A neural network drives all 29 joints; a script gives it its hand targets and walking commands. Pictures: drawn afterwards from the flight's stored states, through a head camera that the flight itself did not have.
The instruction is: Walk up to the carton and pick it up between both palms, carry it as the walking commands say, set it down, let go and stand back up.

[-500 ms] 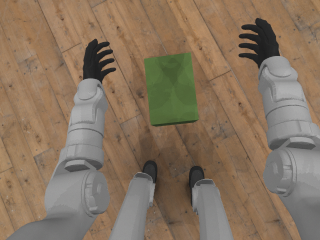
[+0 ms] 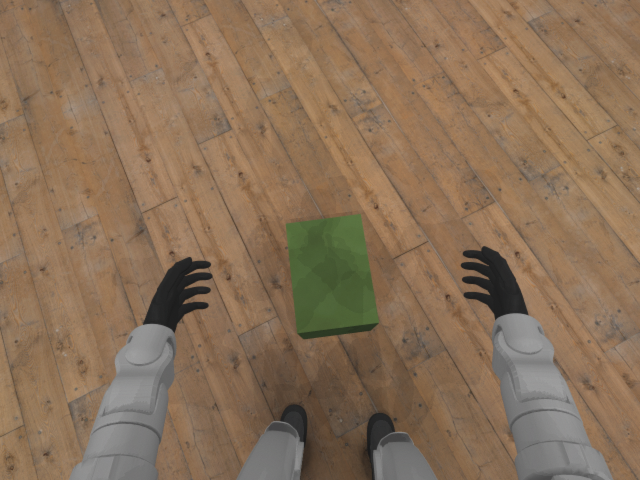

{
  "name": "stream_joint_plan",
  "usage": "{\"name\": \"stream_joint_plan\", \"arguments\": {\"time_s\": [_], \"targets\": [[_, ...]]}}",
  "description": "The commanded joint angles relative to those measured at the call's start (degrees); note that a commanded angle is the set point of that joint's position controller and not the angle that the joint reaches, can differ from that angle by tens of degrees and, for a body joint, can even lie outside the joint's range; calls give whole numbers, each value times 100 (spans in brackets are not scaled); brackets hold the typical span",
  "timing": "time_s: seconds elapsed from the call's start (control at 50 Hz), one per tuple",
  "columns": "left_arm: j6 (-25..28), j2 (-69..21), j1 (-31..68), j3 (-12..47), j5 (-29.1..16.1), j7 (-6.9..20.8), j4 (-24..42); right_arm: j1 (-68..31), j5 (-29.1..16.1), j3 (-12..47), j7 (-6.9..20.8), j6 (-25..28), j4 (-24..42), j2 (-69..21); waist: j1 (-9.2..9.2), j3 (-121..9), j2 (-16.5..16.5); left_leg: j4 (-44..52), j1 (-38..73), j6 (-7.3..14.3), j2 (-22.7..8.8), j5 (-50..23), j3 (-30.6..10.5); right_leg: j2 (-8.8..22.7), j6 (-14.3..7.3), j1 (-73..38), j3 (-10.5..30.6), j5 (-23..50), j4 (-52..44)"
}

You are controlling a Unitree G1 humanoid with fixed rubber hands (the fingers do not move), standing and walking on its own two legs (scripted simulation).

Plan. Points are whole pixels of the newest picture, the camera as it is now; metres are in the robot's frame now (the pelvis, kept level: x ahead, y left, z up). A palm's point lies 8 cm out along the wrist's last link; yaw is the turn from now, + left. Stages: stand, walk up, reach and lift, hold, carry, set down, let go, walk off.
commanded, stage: let go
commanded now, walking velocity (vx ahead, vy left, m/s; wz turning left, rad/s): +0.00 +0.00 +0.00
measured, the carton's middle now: (330, 280) +0.48 +0.03 -0.63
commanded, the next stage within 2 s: stand in 0.88 s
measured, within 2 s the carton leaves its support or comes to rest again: neither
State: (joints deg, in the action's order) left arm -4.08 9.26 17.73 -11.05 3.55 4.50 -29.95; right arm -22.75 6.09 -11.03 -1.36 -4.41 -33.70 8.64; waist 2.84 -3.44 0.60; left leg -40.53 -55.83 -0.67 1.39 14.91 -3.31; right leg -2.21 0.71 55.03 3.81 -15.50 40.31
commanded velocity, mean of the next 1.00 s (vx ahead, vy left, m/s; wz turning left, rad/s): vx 0.00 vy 0.00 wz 0.00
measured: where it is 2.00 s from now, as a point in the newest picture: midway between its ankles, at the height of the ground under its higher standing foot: (335, 467)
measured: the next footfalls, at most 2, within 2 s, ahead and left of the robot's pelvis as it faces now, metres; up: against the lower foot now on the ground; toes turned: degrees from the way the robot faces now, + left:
none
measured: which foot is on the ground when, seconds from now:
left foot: down 0.00-1.00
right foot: down 0.00-1.00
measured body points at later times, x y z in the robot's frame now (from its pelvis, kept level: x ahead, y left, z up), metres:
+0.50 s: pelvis +0.03 -0.01 +0.04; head +0.07 -0.01 +0.49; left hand +0.20 +0.24 -0.03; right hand +0.21 -0.24 -0.04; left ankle +0.02 +0.12 -0.70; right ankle +0.01 -0.12 -0.70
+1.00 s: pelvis +0.04 +0.00 +0.04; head +0.04 +0.01 +0.49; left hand +0.19 +0.27 -0.05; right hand +0.20 -0.25 -0.05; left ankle +0.02 +0.12 -0.70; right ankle +0.01 -0.12 -0.70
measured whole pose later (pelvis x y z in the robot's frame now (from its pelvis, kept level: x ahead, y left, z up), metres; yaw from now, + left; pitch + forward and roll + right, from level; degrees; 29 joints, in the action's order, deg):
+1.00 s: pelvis +0.04 +0.00 +0.04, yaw +1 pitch -1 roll +0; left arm -5.6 16.0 -11.0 -2.1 2.3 -0.8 -32.0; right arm 11.4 2.6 -1.6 -0.4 -3.0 -34.5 14.8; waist 0.5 1.4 -0.7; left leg -29.3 -10.5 0.2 1.4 17.5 -3.3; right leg -0.9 0.5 8.9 2.4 -17.8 27.9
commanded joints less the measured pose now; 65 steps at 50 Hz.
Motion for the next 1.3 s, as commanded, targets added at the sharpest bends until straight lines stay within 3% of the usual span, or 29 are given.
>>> {"name": "stream_joint_plan", "arguments": {"time_s": [0.0, 0.1, 0.22, 0.4, 0.58, 0.72, 0.86, 0.88, 0.9, 0.94, 1.08, 1.28], "targets": [[239, 370, -406, 118, -163, 16, 365, 166, -122, 11, 89, 277, 375, 522, -29, -3041, 10, 307, 3163, -213, 51, -2418, 170, -160, 70, -1862, -396, 1572, -462], [430, 489, -1300, 389, -289, -50, 448, 1184, -297, 212, 201, 474, 371, 574, -51, -2200, 35, 792, 3666, -175, 23, -2041, 186, -99, 34, -2640, -383, 1335, -910], [519, 675, -2266, 580, -348, -45, 861, 2282, -411, 426, 245, 554, 891, 680, -81, -1289, -38, 1331, 4228, -87, 49, -1618, 268, -22, 52, -3808, -352, 1348, -1414], [227, 930, -2840, 710, -392, 18, 1145, 3324, -421, 607, 388, 266, 1438, 796, -237, 2, -207, 1844, 4781, 9, 91, -1086, 382, 59, 84, -4673, -327, 1005, -1959], [-255, 1004, -2788, 731, -278, 15, 1058, 3304, -526, 694, 527, -163, 1503, 815, -120, 791, -96, 1911, 5141, -5, 144, -711, 404, 91, 50, -4786, -392, 669, -2016], [-576, 961, -2700, 734, -328, -157, 1195, 3331, -583, 642, 438, -161, 1349, 888, -210, 561, 67, 1815, 5110, -66, 163, -1104, 332, 1, 19, -4980, -429, 1238, -1806], [-848, 903, -2811, 732, -404, -369, 1264, 3414, -653, 821, 337, -81, 1256, 801, -344, 213, -153, 1507, 4843, -76, 265, -1377, 303, -54, 19, -4995, -453, 1922, -1581], [-409, 1503, -2644, 611, -139, -570, 511, 3281, -343, 629, 120, 67, 543, 1546, -142, 557, -494, 1448, 4244, -85, -256, -1279, 50, 341, 111, -4502, -184, 1090, -1618], [-191, 1510, -2707, 638, -101, -623, 386, 3377, -305, 591, 37, 147, 483, 1588, -249, 424, -390, 1485, 4397, -47, -292, -1028, -27, 409, 74, -4461, -41, 640, -1707], [46, 1447, -2654, 657, -69, -605, 173, 3282, -283, 638, 11, 270, 299, 1568, -279, 410, -116, 1614, 4351, -4, -355, -640, -134, 411, 27, -4362, 47, 194, -1752], [312, 1571, -2627, 694, -108, -559, -488, 3154, -384, 660, 28, 412, -204, 1683, -291, -14, 59, 1553, 4565, 34, -476, -1494, -226, 494, -10, -4699, 84, 1205, -1571], [416, 1813, -2648, 777, -117, -625, -1121, 3189, -418, 709, -19, 448, -699, 1946, -314, 48, 18, 1625, 4743, 83, -549, -1941, -297, 589, -34, -4847, 141, 1648, -1637]]}}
